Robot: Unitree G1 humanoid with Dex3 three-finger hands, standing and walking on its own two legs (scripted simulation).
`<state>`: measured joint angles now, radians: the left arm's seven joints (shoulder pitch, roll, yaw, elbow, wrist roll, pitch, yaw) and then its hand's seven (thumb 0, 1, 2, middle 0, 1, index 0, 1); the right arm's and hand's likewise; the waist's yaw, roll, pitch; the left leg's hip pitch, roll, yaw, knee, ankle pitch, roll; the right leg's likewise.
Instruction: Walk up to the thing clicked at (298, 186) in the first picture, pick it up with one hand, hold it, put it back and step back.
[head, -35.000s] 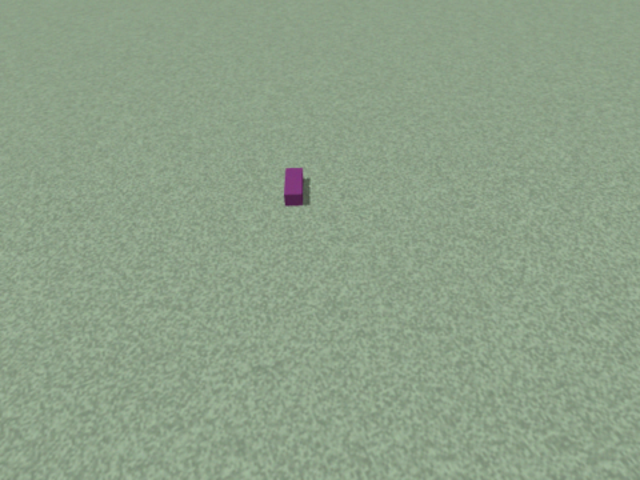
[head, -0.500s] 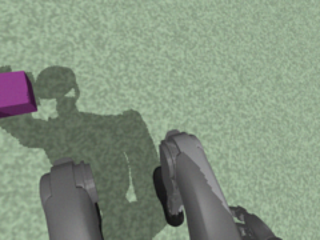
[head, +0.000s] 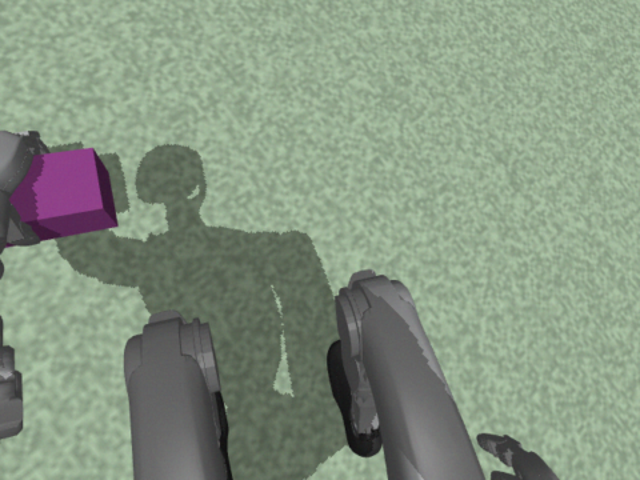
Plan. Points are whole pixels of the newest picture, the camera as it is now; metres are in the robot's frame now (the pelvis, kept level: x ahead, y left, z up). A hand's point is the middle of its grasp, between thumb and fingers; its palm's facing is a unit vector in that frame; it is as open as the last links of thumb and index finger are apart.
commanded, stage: lift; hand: left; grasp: from above
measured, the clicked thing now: (19, 202) +0.48 +0.32 -0.16
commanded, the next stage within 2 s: hold in 1.36 s
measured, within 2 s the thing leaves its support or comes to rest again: neither
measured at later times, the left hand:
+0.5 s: hand out of the picture +0.39 +0.30 +0.05, palm faces -0.42 -0.11 -0.90, open 11.0 cm
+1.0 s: hand out of the picture +0.34 +0.26 +0.22, palm faces -0.43 -0.12 -0.89, open 11.0 cm
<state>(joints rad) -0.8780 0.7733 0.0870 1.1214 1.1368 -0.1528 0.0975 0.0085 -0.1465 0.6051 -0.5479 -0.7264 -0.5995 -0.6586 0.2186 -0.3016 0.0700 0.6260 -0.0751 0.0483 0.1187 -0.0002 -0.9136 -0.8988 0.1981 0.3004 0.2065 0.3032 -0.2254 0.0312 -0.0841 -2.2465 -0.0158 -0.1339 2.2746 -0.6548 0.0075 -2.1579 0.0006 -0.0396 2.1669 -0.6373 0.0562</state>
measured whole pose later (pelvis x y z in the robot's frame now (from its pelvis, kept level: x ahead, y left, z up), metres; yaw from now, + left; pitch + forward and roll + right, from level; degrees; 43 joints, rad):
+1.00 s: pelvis +0.04 -0.01 +0.30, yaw +6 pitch +16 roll -2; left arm -0.33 0.43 -0.13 0.78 1.01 -0.02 0.11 0.01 -0.13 0.60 -0.53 -0.74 -0.59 -0.67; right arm 0.23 -0.25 -0.03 0.72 0.04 -0.02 -0.05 0.00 -0.90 -0.89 0.20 0.30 0.21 0.30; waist -0.07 0.04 -0.15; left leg -1.02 0.04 -0.03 1.23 -0.49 -0.01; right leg -1.01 0.00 0.01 1.18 -0.46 0.03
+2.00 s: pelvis +0.09 +0.00 +0.38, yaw +5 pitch +5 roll +0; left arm -0.26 0.38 -0.20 0.71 1.00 0.02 0.01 0.01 -0.15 0.60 -0.55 -0.72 -0.60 -0.65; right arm 0.24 -0.25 -0.05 0.69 0.05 0.03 -0.02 0.01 -0.89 -0.89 0.20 0.30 0.20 0.30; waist -0.02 0.04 -0.08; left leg -0.42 0.03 0.03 0.67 -0.34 0.00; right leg -0.43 -0.02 0.05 0.66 -0.32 0.04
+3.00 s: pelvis +0.08 -0.01 +0.40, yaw +4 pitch +1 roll +1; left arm -0.21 0.40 -0.21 0.59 0.98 0.02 -0.07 0.01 -0.14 0.60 -0.54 -0.73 -0.59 -0.66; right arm 0.18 -0.25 -0.02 0.67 0.06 0.05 -0.05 0.01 -0.90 -0.90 0.20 0.30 0.20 0.30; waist 0.01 0.05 -0.01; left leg -0.27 0.02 0.03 0.51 -0.25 -0.01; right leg -0.30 -0.02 0.05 0.53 -0.24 0.03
